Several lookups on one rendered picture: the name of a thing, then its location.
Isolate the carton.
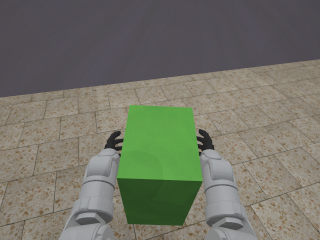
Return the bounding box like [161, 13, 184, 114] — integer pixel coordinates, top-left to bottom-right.
[117, 105, 203, 226]

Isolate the left robot upper arm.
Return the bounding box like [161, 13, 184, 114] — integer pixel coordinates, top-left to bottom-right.
[59, 223, 115, 240]

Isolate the robot left hand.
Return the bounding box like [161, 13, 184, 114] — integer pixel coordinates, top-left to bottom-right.
[104, 131, 124, 157]

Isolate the robot right hand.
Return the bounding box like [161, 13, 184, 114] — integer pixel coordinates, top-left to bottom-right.
[196, 129, 214, 156]

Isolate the left robot forearm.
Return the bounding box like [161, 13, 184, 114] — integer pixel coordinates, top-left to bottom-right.
[58, 148, 120, 240]

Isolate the right robot upper arm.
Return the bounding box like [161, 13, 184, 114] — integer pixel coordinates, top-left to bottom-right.
[204, 227, 257, 240]

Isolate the right robot forearm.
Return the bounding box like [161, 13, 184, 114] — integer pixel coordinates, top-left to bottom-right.
[200, 149, 258, 240]

